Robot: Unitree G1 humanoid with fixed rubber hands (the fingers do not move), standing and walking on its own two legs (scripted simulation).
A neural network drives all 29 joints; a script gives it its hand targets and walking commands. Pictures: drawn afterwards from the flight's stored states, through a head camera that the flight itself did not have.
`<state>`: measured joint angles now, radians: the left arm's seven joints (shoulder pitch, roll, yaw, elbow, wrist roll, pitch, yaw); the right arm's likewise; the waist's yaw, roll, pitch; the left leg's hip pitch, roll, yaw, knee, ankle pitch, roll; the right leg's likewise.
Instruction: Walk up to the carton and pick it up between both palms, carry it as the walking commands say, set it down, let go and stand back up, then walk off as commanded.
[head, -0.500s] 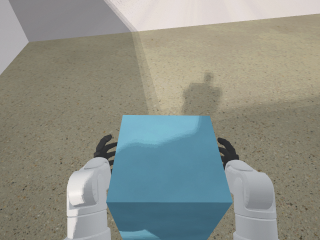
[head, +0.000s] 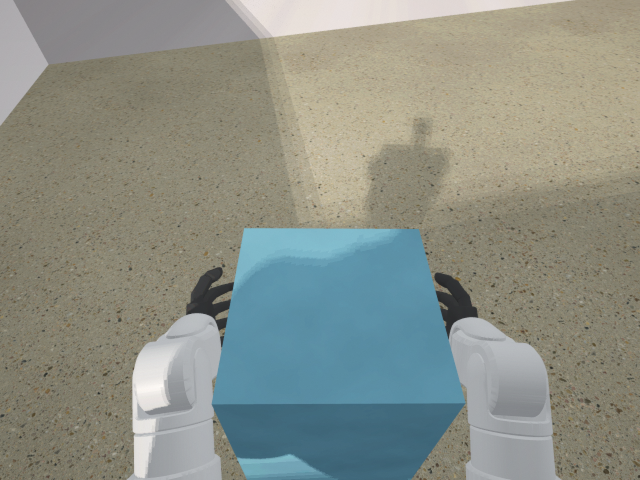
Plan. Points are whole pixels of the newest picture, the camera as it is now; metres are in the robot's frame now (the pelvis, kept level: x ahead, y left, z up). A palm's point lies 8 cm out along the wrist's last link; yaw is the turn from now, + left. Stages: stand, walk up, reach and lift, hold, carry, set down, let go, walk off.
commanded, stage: carry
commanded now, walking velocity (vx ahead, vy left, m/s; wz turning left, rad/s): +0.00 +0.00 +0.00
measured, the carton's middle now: (330, 367) +0.26 +0.00 +0.02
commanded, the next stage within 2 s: hold in 0.74 s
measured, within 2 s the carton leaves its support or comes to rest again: neither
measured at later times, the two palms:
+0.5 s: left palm (199, 334) +0.27 +0.15 +0.10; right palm (461, 338) +0.25 -0.15 +0.08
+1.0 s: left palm (214, 344) +0.28 +0.14 +0.06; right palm (460, 353) +0.25 -0.15 +0.04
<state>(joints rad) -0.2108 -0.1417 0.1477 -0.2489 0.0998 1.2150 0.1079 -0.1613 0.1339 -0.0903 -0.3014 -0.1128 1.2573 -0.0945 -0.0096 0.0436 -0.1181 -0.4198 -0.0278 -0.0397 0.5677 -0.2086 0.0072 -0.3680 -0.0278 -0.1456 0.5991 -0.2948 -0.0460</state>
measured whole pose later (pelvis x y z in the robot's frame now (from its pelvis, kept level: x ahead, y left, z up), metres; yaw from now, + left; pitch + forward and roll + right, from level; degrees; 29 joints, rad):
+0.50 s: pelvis -0.01 +0.00 +0.00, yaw +0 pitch +3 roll +0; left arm -0.21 -0.14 0.15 -0.26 0.10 1.22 0.11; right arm -0.16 0.13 -0.09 -0.30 -0.11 1.25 -0.09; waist -0.01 0.04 -0.12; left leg -0.42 -0.03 -0.04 0.57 -0.20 0.01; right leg -0.37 -0.03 -0.15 0.60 -0.29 -0.05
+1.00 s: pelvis -0.01 +0.00 +0.00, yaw -1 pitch -2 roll +0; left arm -0.19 -0.14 0.18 0.09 0.19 0.78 0.02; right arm -0.14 0.13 -0.12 0.07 -0.16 0.79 -0.04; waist -0.04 0.02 -0.05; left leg -0.32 -0.03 -0.04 0.55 -0.20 0.01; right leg -0.27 -0.02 -0.13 0.58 -0.27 -0.04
